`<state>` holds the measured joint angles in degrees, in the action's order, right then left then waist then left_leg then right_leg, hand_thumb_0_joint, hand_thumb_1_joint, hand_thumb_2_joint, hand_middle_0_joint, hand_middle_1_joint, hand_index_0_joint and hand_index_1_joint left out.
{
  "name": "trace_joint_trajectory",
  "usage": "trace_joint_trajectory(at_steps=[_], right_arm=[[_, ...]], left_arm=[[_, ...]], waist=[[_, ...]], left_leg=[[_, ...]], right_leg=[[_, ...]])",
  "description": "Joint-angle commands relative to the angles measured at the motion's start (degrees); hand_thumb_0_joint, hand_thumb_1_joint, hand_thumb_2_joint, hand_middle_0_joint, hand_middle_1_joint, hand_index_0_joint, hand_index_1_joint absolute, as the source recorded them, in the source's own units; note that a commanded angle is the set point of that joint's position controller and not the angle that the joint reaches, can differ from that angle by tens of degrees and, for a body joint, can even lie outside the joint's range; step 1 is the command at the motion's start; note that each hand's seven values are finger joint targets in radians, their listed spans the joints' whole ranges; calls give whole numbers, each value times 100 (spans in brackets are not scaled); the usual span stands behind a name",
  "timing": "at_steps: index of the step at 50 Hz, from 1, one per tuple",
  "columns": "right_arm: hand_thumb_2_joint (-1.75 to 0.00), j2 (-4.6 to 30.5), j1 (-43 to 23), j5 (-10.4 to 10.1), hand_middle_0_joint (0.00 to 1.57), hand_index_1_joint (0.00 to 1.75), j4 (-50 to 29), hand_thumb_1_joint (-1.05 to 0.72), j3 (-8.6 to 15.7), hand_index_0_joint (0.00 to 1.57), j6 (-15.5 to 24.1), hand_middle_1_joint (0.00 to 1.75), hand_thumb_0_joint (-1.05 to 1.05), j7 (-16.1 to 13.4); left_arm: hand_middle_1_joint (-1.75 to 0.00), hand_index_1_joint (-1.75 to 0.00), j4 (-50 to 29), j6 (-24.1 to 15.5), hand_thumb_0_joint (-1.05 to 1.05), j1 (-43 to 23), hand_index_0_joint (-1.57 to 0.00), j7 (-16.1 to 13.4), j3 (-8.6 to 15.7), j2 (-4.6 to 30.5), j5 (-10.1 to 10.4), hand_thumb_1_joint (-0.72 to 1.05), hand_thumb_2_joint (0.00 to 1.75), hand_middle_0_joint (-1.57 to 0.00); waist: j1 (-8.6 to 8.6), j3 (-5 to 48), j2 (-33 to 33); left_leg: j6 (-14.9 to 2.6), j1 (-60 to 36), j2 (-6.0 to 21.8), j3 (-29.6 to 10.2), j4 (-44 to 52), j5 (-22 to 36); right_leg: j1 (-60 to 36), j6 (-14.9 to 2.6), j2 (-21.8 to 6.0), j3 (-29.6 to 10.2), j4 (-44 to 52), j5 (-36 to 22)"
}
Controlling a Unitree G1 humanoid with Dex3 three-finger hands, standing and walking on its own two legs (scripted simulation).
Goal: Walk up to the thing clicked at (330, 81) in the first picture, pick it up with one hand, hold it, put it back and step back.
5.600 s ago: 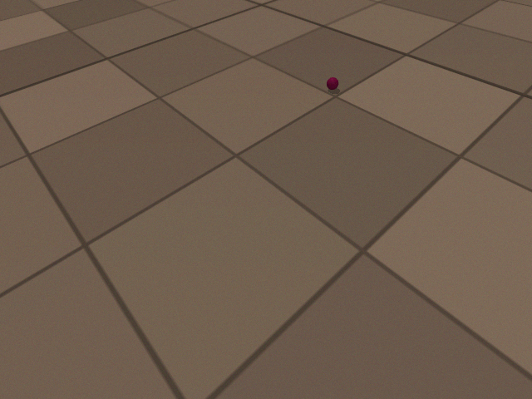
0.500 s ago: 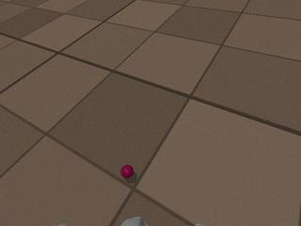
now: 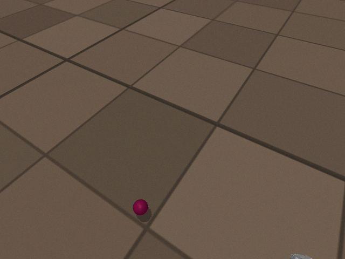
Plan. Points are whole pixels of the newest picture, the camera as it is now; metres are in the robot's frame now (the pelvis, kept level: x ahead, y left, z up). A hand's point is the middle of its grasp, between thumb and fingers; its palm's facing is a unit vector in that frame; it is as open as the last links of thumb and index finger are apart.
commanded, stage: walk up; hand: left
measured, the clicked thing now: (140, 207) +0.51 +0.24 -0.73
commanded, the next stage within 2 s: stand in 0.88 s
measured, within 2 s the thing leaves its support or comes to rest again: neither
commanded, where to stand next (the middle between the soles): +0.06 +0.01 m, yaw +0 degrees
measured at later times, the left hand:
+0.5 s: hand out of the picture +0.09 +0.25 -0.15, palm faces -0.01 -0.94 -0.33, open 7.3 cm
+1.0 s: hand out of the picture +0.09 +0.25 -0.15, palm faces +0.00 -0.94 -0.33, open 7.3 cm
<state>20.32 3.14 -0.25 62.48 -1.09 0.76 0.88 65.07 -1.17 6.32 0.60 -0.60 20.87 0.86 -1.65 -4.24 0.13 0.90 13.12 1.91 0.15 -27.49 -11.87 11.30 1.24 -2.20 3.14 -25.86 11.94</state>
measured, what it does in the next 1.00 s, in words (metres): stands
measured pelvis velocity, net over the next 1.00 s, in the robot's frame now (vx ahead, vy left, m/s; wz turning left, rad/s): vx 0.01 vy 0.00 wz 0.01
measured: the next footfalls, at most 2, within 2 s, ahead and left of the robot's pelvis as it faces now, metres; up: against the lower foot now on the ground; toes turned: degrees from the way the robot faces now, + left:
none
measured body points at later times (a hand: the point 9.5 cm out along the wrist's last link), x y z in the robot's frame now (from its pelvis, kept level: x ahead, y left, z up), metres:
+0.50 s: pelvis +0.01 +0.00 +0.01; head +0.02 +0.00 +0.46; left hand +0.09 +0.30 -0.13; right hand +0.09 -0.30 -0.12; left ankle +0.03 +0.13 -0.74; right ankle +0.02 -0.13 -0.74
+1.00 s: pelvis +0.01 +0.00 +0.01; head +0.02 +0.00 +0.46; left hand +0.09 +0.30 -0.12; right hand +0.10 -0.30 -0.12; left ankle +0.03 +0.13 -0.74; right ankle +0.02 -0.13 -0.74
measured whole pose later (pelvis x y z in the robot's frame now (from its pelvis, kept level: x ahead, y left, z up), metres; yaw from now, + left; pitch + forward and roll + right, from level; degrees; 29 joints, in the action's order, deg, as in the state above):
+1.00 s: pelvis +0.01 +0.00 +0.01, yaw +0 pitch -2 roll +0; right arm 19.8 4.6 0.9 66.1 -0.2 0.2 0.7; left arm 66.6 -0.7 5.0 0.4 0.5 19.9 -0.5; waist -0.1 -2.4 -0.1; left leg 1.1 8.5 1.4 0.1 -19.0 -8.6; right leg 7.1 1.4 -2.5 3.5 -18.6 9.5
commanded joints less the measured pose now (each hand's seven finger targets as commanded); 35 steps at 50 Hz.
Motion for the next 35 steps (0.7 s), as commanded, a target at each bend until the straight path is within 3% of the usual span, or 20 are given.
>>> trace_joint_trajectory(at_steps=[1, 16, 35], right_arm=[[-90, 1271, -278, -29, 20, 30, -125, -90, 317, 20, 102, 30, 0, -88], [-90, 1210, -418, 15, 20, 30, 111, -90, 290, 20, 106, 30, 0, -72], [-90, 1185, -163, 47, 20, 30, 105, -90, 317, 20, 95, 30, 0, -97]], left_arm=[[-30, -30, -182, -118, 0, -381, -20, -64, 241, 1179, -37, 90, 90, -20], [-30, -30, -62, -81, 0, -521, -20, -54, 299, 1130, -91, 90, 90, -20], [-30, -30, -132, -47, 0, -497, -20, -62, 347, 1068, -118, 90, 90, -20]], waist=[[140, 758, -14], [122, 693, -66], [168, 668, -67]], left_leg=[[-279, -485, 572, -569, 699, 731], [-162, -443, 559, -546, 1194, 589], [-172, -367, 534, -550, 1208, 555]], right_leg=[[-196, -220, -623, -589, 778, -579], [-493, -141, -621, -510, 1053, -480], [-612, -146, -601, -485, 1084, -482]])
